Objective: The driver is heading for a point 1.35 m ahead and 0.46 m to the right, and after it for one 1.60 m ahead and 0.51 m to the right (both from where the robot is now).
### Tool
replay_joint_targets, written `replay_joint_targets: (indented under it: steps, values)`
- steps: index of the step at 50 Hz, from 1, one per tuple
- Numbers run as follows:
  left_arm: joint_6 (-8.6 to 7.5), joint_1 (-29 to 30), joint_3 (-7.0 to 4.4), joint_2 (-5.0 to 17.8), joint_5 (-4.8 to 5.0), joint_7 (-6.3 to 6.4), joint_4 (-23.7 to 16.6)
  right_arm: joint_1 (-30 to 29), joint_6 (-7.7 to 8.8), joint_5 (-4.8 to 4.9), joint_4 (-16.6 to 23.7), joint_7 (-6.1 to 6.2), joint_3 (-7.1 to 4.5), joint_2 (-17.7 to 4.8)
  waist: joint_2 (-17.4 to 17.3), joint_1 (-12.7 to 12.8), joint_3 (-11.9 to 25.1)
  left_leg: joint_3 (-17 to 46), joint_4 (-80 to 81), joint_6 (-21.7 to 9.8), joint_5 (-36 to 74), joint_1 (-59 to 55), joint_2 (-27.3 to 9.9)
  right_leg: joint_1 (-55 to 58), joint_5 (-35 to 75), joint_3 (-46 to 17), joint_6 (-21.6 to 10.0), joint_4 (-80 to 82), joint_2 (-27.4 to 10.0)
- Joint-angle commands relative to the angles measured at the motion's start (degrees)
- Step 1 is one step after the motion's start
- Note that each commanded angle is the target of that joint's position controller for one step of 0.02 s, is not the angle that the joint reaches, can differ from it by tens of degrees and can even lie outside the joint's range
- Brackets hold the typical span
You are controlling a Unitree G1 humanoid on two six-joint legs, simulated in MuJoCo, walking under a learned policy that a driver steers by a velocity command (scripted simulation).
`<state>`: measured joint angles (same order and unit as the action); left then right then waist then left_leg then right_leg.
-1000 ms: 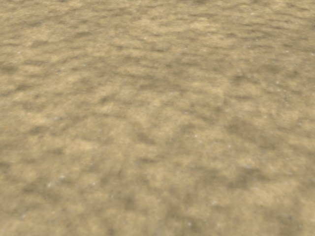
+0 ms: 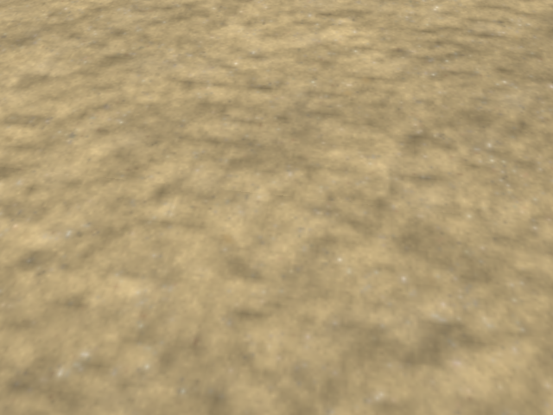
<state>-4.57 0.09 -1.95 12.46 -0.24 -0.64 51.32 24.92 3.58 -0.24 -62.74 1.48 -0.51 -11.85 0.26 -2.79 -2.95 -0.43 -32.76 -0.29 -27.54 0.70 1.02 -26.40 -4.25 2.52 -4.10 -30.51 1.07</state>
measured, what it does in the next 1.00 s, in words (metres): walks ahead: left foot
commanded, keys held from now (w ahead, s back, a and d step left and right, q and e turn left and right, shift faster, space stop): no key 0.58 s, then w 0.42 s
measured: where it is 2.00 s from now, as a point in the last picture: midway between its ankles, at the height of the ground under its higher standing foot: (290, 321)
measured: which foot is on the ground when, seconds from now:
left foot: up 0.00-0.24, down 0.26-0.84, up 0.86-1.00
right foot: down 0.00-1.00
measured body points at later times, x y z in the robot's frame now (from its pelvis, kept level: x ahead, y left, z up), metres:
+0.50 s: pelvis +0.07 +0.01 +0.01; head +0.08 +0.02 +0.46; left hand +0.13 +0.26 -0.14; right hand +0.08 -0.24 -0.14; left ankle +0.05 +0.13 -0.72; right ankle +0.12 -0.09 -0.72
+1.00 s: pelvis +0.19 -0.02 +0.02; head +0.20 -0.03 +0.47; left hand +0.18 +0.23 -0.12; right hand +0.25 -0.28 -0.12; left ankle +0.16 +0.13 -0.63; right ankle +0.14 -0.09 -0.72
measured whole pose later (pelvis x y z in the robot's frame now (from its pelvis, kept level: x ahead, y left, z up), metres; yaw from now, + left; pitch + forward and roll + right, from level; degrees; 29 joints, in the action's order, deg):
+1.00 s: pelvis +0.19 -0.02 +0.02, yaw -1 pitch +0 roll +1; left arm -6.1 -20.1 -2.2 11.8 0.5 -1.3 61.9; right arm 14.8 6.0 1.9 -57.8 0.3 -4.1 -13.1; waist -0.7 1.6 0.3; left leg 0.1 -66.6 -3.6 -16.5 28.5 -3.3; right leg -6.2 -16.4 3.2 -4.2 -22.0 2.5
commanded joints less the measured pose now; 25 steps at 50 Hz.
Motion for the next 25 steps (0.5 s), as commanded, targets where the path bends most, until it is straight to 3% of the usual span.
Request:
replay_joint_targets:
  steps: [1,2,3,4,6,8,11,13,14,15,17,18,21,25]
  values:
    - [0.77,-18.67,-1.53,8.03,-0.72,-0.23,3.5,11.03,0.22,0.41,-0.17,-0.55,-0.01,-1.99,9.26,5.26,24.03,7.16,-36.18,2.63,-11.87,20.12,1.64,37.36,39.75,-30.37,-17.68,6.16,-23.12]
    - [0.6,-11.48,-1.16,7.35,0.45,-0.37,2.23,5.61,-0.3,1.34,1.61,-0.42,-0.71,-3.99,6.5,3.85,14.76,6.35,-37.88,2.95,-9.89,23.45,-0.63,28.07,26.89,-25.06,-15.16,9.24,-20.9]
    - [0.49,-6.43,-0.57,5.92,0.6,-0.28,1.16,1.2,-0.96,1.26,2.56,0.15,-1.07,-4.51,3.36,2.96,9.4,5.03,-36.29,3.23,-6.89,24.16,-2.45,20.9,18.26,-20.93,-12.56,11.85,-18.24]
    - [0.42,-3.76,-0.07,4.9,0.2,-0.24,0.91,-0.56,-1.81,0.83,2.77,0.84,-1.58,-4.71,2.16,1.86,6.32,4.77,-32.53,3.53,-4.61,22.48,-3.85,14.29,12.96,-17.27,-10.69,13.85,-16.16]
    - [0.81,-2.32,-0.32,5.79,-0.87,0.07,1.46,-0.23,-3.08,0.45,2.93,1.78,-1.67,-3.4,4.71,-0.04,4.45,3.52,-22.15,3.52,-2.65,16.38,-4.55,6.71,5.32,-12.81,-8.4,15.92,-12.38]
    - [1.15,-3.62,-0.47,6.37,-1.51,0.78,1.86,-0.92,-3.59,0.34,2.92,2.47,-1.57,-2.54,5.63,0.07,5.8,2.41,-13.71,3.5,-2.38,13.56,-3.92,6.25,2.05,-12.26,-9.08,16.34,-11.9]
    - [2.06,-2.55,-0.7,7.28,0.02,1.59,1.59,-1.5,-4.61,0.0,2.27,2.09,-1.8,-2.83,5.1,-0.92,6.87,0.62,-1.49,2.13,12.14,6.27,-3.17,2.94,-17.12,-12.35,-7.46,17.85,-11.18]
    - [2.5,-4.68,-0.3,5.73,0.57,1.68,2.91,-2.62,-5.04,-1.35,2.49,1.53,-1.98,-3.61,4.05,-0.94,3.53,0.89,3.4,0.05,15.68,3.38,-3.54,-1.93,-29.95,-11.28,-2.84,19.07,-9.03]
    - [2.63,-5.94,-0.23,5.53,0.29,1.6,3.53,-3.7,-5.04,-1.56,3.37,1.58,-1.94,-4.61,2.69,-0.08,0.48,3.24,7.66,-1.41,12.88,5.44,-5.8,-2.7,-31.62,-10.25,-0.45,17.99,-7.53]
    - [3.06,-7.4,-0.75,6.02,0.41,1.94,3.36,-4.77,-4.67,-0.7,2.76,1.6,-2.81,-8.12,-3.24,2.4,-2.54,3.41,9.0,-2.76,2.37,15.05,-5.21,2.38,-27.24,-5.9,1.11,16.43,-4.01]
    - [3.02,-8.14,-0.63,5.44,-0.06,2.48,3.82,-7.28,-3.01,-0.44,2.61,1.45,-2.41,-5.42,-6.19,3.14,-2.33,3.93,12.91,-2.05,0.16,20.82,-5.19,11.03,-17.68,-4.67,1.33,10.92,-3.0]
    - [3.01,-9.13,-0.58,4.99,-0.12,2.66,4.33,-8.35,-2.31,-0.38,2.58,1.34,-2.56,-5.41,-6.7,3.76,-1.45,4.01,13.33,-1.36,2.54,21.0,-5.15,13.29,-14.31,-4.32,0.83,9.41,-2.92]
    - [2.94,-10.52,-0.59,4.84,-0.08,2.57,5.47,-7.83,-1.08,-0.01,2.3,1.07,-2.45,-4.19,-3.79,3.61,0.8,3.62,12.05,-0.81,9.0,17.66,-4.86,14.12,-8.71,-3.74,-0.17,7.65,-2.87]
    - [2.88,-10.24,-0.56,4.64,0.26,2.23,6.16,-6.02,-1.04,0.14,1.69,0.96,-2.47,-4.4,-1.81,2.85,2.72,2.77,10.09,-1.04,16.65,14.58,-4.31,15.28,-0.73,-3.58,-0.2,6.01,-3.04]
